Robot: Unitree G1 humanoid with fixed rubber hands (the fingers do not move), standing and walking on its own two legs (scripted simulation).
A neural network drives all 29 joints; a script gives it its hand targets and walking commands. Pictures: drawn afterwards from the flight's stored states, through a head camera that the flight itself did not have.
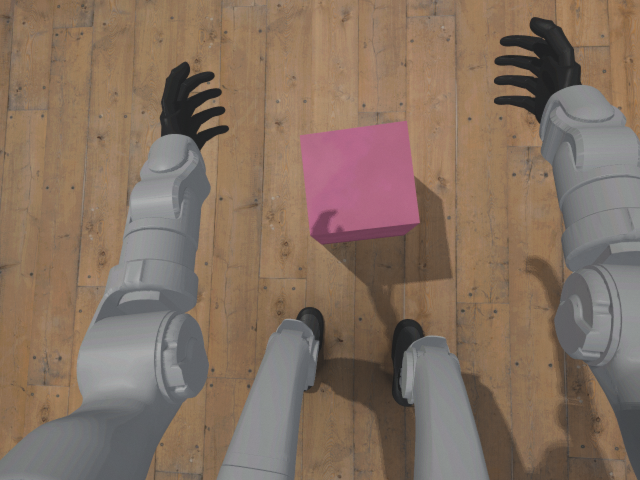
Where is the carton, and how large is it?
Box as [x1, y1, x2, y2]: [300, 121, 419, 244]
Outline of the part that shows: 406,121 300,135 310,235 322,244 402,235 419,222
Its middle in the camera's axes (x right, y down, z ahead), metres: +0.08 -0.12 +0.87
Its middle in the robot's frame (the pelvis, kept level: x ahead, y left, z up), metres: +0.52 +0.04 -0.53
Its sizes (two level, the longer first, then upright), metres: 0.210 0.200 0.250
